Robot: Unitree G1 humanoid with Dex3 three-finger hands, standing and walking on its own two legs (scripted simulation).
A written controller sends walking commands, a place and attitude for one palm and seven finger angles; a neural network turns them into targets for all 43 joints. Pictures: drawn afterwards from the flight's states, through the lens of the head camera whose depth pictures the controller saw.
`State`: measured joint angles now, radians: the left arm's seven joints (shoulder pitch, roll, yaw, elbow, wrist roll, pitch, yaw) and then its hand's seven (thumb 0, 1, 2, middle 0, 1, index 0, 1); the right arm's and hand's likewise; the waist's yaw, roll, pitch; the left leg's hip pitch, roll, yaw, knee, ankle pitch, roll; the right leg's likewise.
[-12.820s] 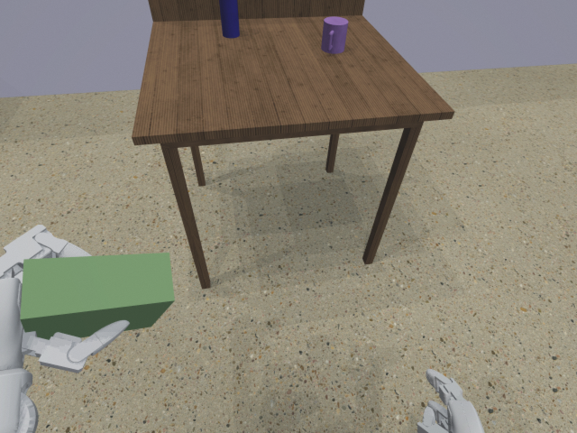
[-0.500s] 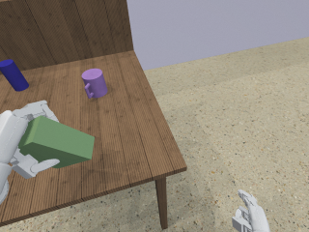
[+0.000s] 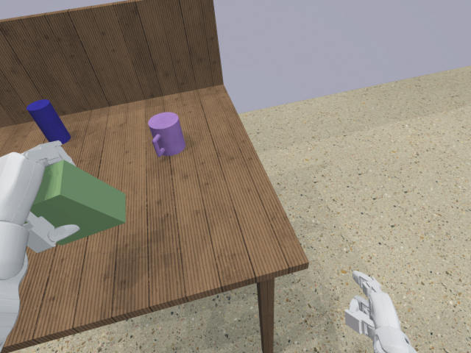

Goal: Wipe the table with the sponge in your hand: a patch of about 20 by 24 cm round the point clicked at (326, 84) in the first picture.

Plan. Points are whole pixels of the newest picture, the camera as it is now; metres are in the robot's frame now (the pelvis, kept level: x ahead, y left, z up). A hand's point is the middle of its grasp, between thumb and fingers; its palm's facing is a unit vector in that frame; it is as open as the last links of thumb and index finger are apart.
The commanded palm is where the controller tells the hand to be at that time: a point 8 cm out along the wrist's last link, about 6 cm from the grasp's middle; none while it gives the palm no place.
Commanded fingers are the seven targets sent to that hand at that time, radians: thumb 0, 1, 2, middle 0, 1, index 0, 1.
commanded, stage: turn the palm down, sponge in hand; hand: left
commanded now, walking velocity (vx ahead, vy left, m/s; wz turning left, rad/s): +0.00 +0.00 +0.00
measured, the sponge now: (74, 211) +0.25 +0.29 +0.17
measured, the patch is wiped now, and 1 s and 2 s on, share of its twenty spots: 0.00 0.00 0.00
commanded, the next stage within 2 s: move the sponge above the wiping area in 0.88 s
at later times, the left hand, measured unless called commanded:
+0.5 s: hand (13, 199) +0.23 +0.34 +0.21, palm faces +0.27 -0.07 -0.96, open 9.4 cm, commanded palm +0.18 +0.30 +0.25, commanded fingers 0.00 0.10 1.30 -1.20 -1.60 -1.20 -1.60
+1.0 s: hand (67, 230) +0.22 +0.28 +0.16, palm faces +0.07 -0.15 -0.99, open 9.4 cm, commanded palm +0.18 +0.29 +0.25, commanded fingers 0.00 0.10 1.30 -1.20 -1.60 -1.20 -1.60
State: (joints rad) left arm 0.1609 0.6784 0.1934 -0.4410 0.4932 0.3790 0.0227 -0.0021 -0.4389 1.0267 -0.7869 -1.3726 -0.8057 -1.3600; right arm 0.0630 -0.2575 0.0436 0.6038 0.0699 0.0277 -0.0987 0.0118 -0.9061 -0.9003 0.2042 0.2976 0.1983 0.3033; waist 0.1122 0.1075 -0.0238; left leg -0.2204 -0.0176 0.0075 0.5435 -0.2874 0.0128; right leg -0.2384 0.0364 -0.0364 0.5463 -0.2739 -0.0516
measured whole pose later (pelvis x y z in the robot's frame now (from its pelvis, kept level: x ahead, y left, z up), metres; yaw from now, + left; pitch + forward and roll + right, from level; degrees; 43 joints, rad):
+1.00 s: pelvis -0.01 +0.00 +0.01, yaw +0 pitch -3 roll +1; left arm 0.11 0.58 0.01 -0.37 0.76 0.50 -0.16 0.00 -0.44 1.03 -0.79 -1.38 -0.81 -1.37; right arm -0.04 -0.28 0.07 0.61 0.08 0.06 -0.08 0.01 -0.91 -0.90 0.21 0.30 0.20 0.30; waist 0.12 0.13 0.02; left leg -0.18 -0.03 0.00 0.44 -0.21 0.02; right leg -0.20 0.02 -0.04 0.46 -0.21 -0.05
